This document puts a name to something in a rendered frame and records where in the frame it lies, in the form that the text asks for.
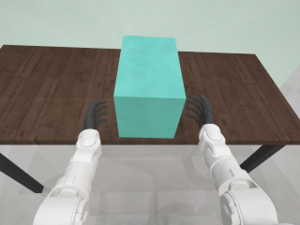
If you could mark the robot left upper arm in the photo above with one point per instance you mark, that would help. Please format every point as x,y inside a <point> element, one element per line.
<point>63,211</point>

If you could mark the table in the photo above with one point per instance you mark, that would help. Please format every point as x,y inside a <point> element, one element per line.
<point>46,91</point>

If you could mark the robot left forearm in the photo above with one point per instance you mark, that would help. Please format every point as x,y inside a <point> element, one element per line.
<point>81,170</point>

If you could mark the right robot hand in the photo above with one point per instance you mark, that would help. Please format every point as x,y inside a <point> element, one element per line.
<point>205,112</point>

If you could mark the robot right upper arm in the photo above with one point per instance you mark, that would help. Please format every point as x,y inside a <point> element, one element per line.
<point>247,206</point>

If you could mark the carton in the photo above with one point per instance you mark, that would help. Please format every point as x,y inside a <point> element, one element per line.
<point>149,94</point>

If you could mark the robot right forearm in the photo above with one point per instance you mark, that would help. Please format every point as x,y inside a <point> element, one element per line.
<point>221,163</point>

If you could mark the left robot hand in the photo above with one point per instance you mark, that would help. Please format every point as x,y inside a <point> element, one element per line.
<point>91,120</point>

